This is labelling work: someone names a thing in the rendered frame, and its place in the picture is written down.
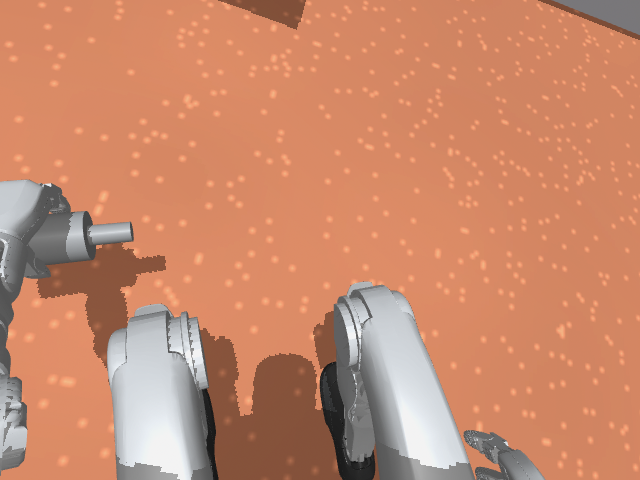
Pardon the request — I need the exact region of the left robot hand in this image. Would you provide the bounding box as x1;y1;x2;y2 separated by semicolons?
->
0;180;71;279

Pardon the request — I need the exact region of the right robot foot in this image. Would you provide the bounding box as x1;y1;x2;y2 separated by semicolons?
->
320;362;375;480

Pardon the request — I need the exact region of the left robot foot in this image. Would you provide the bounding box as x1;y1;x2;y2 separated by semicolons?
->
202;389;219;480

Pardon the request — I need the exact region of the left robot arm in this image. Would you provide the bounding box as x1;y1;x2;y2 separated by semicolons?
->
0;232;28;476

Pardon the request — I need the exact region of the bottle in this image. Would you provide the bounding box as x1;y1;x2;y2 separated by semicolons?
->
28;211;134;265

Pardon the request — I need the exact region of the right robot hand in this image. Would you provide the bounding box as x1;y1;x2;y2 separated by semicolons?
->
463;430;546;480

